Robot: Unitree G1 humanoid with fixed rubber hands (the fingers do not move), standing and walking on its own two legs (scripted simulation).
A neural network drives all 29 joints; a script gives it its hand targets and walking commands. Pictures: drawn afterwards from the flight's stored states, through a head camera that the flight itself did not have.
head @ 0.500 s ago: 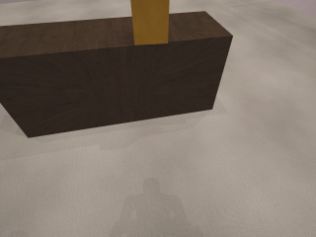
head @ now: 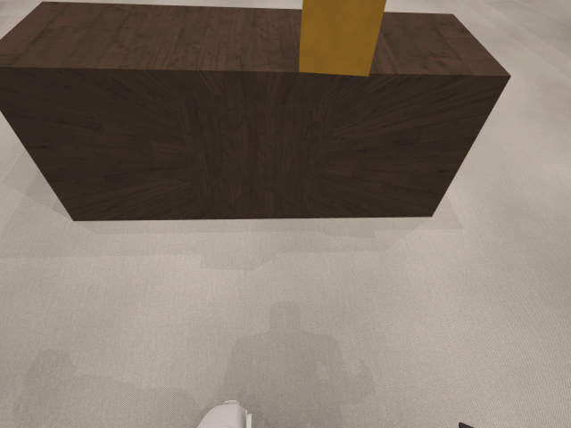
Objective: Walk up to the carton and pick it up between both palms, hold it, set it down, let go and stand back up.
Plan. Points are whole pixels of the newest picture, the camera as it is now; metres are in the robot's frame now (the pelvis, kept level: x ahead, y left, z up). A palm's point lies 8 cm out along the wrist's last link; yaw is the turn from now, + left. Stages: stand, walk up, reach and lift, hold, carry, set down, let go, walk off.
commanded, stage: walk up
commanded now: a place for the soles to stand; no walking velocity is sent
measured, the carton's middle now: (338, 16) +1.17 -0.10 +0.08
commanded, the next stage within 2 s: none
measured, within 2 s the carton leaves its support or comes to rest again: neither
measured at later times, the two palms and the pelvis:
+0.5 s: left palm (154, 382) +0.21 +0.22 -0.10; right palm (478, 348) +0.28 -0.30 -0.09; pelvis +0.20 -0.04 +0.02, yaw +3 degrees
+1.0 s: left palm (217, 221) +0.51 +0.17 -0.09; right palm (479, 284) +0.41 -0.35 -0.11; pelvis +0.40 -0.08 +0.00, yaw +1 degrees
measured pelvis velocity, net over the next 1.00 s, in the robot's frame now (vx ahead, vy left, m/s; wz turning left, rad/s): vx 0.40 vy -0.08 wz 0.01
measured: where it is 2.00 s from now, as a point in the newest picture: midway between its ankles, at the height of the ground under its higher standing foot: (325, 297)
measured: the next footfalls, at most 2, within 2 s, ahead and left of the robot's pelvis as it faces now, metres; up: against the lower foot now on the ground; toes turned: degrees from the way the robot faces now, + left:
right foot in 0.24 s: +0.21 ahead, -0.18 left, +0.00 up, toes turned -9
left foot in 0.56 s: +0.38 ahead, +0.09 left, +0.00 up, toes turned +7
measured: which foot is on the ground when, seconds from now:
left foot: down 0.00-0.26, up 0.28-0.54, down 0.56-0.92, up 0.94-1.00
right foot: up 0.00-0.22, down 0.24-0.56, up 0.58-0.90, down 0.92-1.00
